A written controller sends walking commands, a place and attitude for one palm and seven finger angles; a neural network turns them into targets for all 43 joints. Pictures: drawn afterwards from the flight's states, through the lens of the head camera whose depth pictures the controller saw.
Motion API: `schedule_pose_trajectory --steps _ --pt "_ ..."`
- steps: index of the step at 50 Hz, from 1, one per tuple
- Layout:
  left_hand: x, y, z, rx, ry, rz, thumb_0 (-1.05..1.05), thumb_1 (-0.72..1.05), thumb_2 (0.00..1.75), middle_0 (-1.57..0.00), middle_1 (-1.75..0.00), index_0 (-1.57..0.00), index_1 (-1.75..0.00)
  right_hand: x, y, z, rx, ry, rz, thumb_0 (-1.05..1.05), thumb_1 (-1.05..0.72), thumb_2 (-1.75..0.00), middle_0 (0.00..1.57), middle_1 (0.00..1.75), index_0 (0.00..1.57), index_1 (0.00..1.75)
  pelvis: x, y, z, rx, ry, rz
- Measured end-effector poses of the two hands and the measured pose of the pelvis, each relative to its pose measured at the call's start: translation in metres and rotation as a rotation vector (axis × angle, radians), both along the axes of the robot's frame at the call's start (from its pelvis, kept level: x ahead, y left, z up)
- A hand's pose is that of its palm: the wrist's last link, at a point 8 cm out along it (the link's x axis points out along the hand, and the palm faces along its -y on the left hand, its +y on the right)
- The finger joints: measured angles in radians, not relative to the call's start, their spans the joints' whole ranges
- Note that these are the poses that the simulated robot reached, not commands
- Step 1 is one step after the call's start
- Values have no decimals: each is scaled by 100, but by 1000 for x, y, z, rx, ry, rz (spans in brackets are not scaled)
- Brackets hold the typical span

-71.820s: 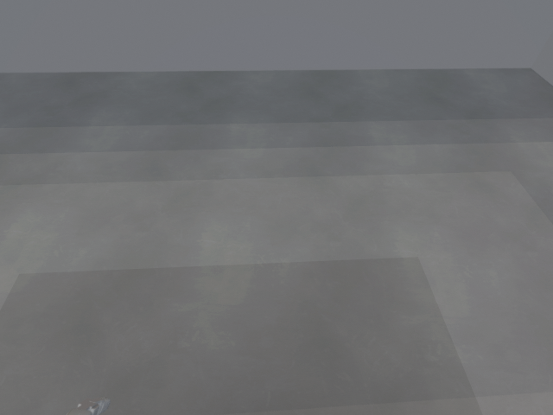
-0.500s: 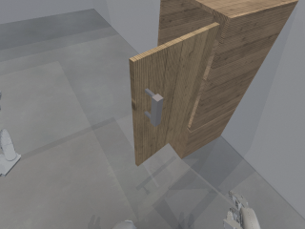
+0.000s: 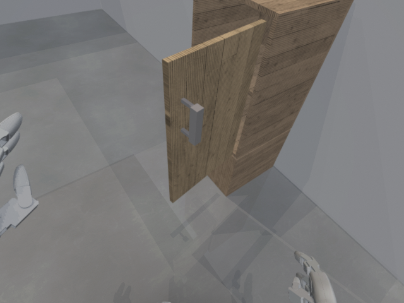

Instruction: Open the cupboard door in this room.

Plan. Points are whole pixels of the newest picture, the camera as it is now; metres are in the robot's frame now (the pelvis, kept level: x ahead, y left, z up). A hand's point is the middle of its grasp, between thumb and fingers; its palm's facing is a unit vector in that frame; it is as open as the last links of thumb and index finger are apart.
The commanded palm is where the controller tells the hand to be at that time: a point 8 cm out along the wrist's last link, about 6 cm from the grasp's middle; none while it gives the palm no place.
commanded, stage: stop stepping back and stand still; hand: left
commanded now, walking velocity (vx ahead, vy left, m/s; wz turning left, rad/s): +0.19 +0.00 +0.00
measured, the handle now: (190, 121) +0.54 +0.08 +0.04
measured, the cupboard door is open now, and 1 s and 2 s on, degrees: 99 99 99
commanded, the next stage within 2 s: let the arm hang, fingers relaxed in 0.70 s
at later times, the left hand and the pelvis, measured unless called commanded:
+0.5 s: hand out of the picture +0.11 +0.28 +0.17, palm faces +0.50 -0.78 -0.38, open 7.4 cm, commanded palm +0.04 +0.31 +0.19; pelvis -0.09 +0.01 +0.00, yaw +2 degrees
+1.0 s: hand out of the picture +0.06 +0.22 -0.11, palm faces +0.12 -0.94 -0.32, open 7.4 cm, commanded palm none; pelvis -0.09 +0.00 -0.01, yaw +5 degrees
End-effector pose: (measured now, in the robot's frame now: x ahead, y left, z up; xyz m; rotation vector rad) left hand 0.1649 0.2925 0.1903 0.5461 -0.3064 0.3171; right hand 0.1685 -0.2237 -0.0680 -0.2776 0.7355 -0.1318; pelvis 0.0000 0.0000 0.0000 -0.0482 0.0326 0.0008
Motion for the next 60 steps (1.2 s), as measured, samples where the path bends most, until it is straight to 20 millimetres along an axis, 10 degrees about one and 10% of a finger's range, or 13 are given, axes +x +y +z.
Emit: schedule_pose_trajectory --steps 9,21,40,42,46,51,54,60 --pt "-45 -1 7 25 76 8 2 89 90 -21 -31 -22 -31 -57 -15 26 -7 -78 -36 2 -90 -90 20 30 20 30 -44 -7 13 11 -35 3" --pt "-100 14 -8 -87 -8 165 2 89 90 -21 -31 -22 -31 -123 -31 0 -54 36 -56 2 -90 -90 20 30 20 30 -77 -1 8 42 -34 29" --pt "-99 14 -9 -18 68 134 2 89 90 -21 -31 -22 -31 -115 5 -20 64 50 -4 2 -90 -90 20 30 20 30 -81 5 4 29 -38 38" --pt "-89 22 -38 -40 169 131 1 89 90 -20 -31 -21 -31 -110 0 -27 59 66 29 2 -90 -90 20 30 20 30 -81 10 -1 26 -22 60" --pt "-82 23 -160 -267 649 213 1 90 90 -20 -30 -20 -30 -110 -8 -46 43 179 59 1 -90 -90 20 30 20 30 -85 12 -4 59 -1 93" --pt "-143 -39 -284 -471 1173 214 1 91 90 -19 -30 -20 -30 -129 -19 -57 51 283 33 1 -90 -90 20 30 20 30 -87 -2 -6 89 -19 91" --pt "-197 -79 -317 -587 1393 219 1 93 90 -20 -30 -20 -30 -150 -23 -58 49 377 -9 1 -91 -90 20 30 20 30 -86 -6 0 63 -30 103" --pt "-252 -67 -322 -643 1507 365 -2 100 90 -21 -30 -21 -31 -199 -23 -59 30 582 -28 1 -91 -90 20 30 20 30 -85 -12 9 44 -39 117"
